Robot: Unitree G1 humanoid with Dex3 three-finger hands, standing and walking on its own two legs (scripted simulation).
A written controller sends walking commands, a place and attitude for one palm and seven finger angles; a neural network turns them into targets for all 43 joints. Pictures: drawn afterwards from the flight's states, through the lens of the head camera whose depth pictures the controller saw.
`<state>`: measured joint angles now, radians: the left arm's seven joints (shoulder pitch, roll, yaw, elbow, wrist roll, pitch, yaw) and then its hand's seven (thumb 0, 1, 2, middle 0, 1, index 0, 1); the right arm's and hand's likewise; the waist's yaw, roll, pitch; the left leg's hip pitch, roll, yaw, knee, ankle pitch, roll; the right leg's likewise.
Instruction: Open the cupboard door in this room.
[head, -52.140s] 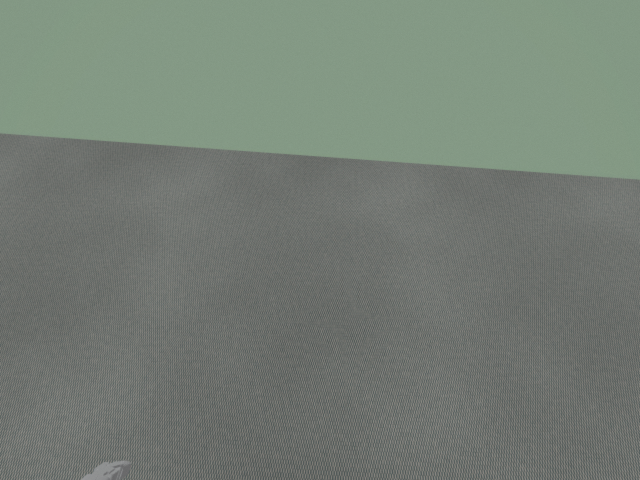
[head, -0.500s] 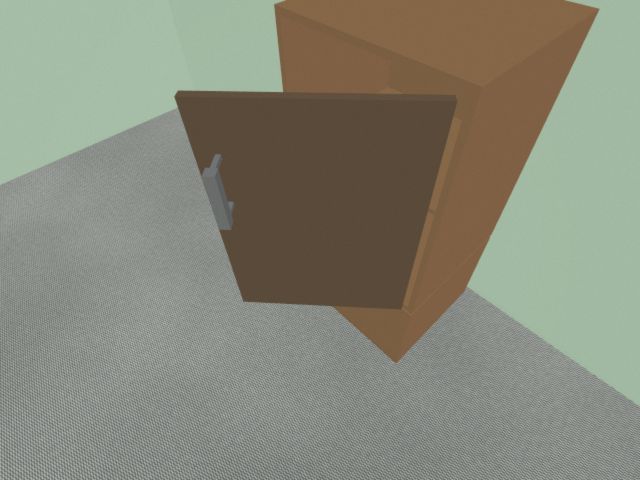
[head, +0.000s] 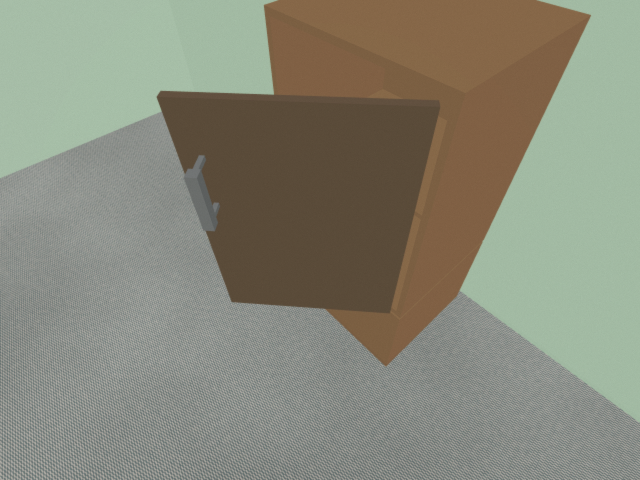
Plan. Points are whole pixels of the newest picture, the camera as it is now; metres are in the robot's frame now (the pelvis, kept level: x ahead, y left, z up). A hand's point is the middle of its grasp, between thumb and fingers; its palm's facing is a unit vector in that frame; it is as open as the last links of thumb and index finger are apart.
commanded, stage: come to a stop and stand still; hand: left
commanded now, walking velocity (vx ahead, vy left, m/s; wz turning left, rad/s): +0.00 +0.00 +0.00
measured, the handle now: (205, 193) +0.56 +0.24 +0.00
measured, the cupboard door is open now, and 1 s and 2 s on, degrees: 43 43 43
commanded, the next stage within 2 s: look again from close up in 0.10 s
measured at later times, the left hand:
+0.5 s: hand out of the picture +0.01 +0.18 -0.17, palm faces +0.03 -0.98 -0.21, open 7.4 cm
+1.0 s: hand (156, 440) +0.17 +0.21 -0.03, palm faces +0.23 -0.97 -0.08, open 7.5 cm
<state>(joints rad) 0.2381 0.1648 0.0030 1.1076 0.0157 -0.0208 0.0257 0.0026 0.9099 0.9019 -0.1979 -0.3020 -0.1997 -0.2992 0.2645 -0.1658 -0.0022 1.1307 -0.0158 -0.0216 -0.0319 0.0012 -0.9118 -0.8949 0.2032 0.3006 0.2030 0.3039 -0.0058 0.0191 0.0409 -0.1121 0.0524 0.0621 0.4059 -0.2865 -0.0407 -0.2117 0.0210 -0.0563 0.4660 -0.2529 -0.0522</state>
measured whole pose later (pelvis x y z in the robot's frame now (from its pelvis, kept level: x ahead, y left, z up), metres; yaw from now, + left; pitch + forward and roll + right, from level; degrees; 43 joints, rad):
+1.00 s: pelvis -0.02 +0.02 -0.02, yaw +3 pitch +4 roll +1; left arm 0.35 0.16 0.08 0.26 -0.19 -0.25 -0.01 0.02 0.86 0.87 -0.20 -0.35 -0.20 -0.34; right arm 0.28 -0.25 -0.03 0.80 0.02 -0.28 -0.07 0.01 -0.92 -0.89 0.21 0.30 0.20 0.30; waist -0.03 0.03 -0.04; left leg -0.36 0.01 0.03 0.64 -0.35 0.00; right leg -0.42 -0.04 -0.09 0.66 -0.31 -0.02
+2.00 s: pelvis -0.04 +0.04 -0.06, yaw +3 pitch +12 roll -2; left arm 0.21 0.34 0.33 0.14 -0.33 -0.32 -0.43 -0.01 -0.30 0.39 -0.28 -1.07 -0.29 -1.07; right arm 0.25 -0.28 0.01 0.52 0.04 -0.25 -0.07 0.01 -0.91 -0.90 0.20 0.30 0.20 0.30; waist -0.02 0.01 -0.09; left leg -0.71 0.03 0.00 1.01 -0.51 0.01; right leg -0.73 -0.03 -0.10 0.94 -0.42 -0.01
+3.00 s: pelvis -0.03 +0.03 -0.04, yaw +2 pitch +10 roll -1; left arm -0.06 0.43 0.45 0.47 -0.36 -0.28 -0.59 -0.01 -0.50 0.30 -0.30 -1.20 -0.30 -1.20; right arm 0.28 -0.28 0.05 0.55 0.04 -0.21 -0.07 0.01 -0.91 -0.89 0.21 0.30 0.21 0.30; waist -0.01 0.03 -0.07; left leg -0.62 0.03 0.02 0.90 -0.46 0.01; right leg -0.65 -0.02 -0.08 0.84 -0.37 -0.01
